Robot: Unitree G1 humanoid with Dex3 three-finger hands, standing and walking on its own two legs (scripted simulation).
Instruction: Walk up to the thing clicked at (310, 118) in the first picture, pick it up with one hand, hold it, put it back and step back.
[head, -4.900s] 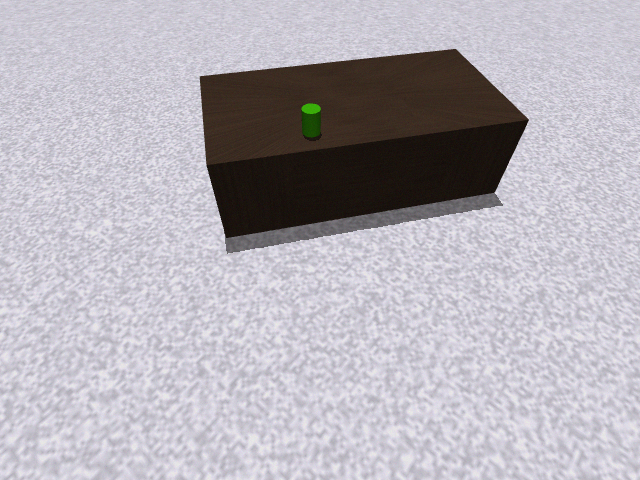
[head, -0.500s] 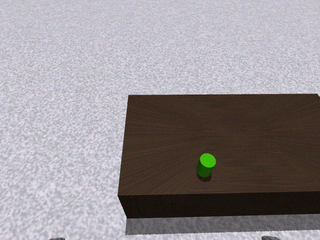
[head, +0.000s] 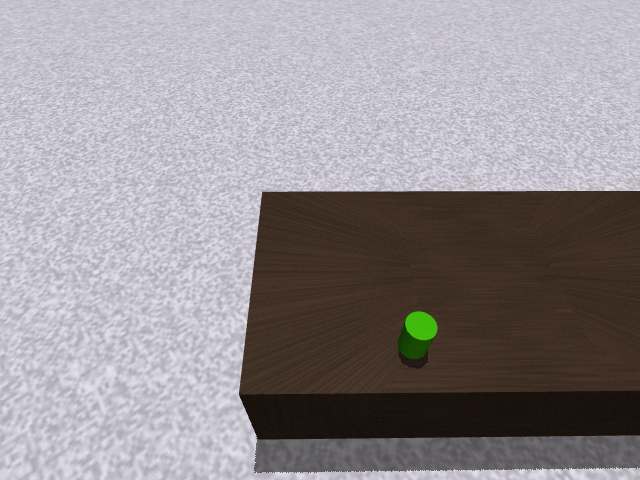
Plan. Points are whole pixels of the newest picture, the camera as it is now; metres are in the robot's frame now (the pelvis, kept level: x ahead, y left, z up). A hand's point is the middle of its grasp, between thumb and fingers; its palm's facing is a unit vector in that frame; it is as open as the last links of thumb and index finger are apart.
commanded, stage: walk up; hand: right
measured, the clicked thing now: (416, 335) +0.46 -0.22 -0.34
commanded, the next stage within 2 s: stand in 0.28 s
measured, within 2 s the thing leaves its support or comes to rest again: neither
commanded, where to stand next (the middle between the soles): +0.04 +0.01 m, yaw +0 degrees
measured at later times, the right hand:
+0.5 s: hand out of the picture +0.08 -0.26 -0.16, palm faces +0.00 +0.94 -0.34, open 7.4 cm
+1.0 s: hand out of the picture +0.07 -0.27 -0.16, palm faces +0.00 +0.94 -0.34, open 7.4 cm
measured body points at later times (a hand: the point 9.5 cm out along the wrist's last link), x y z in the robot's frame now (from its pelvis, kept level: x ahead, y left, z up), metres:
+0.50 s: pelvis +0.00 +0.00 +0.00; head +0.01 +0.00 +0.45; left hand +0.09 +0.29 -0.13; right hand +0.08 -0.30 -0.13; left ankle +0.03 +0.11 -0.75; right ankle -0.03 -0.14 -0.75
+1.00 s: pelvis +0.00 -0.01 +0.00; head +0.01 -0.01 +0.45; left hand +0.08 +0.29 -0.13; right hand +0.08 -0.32 -0.13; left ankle +0.03 +0.11 -0.75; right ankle -0.03 -0.14 -0.75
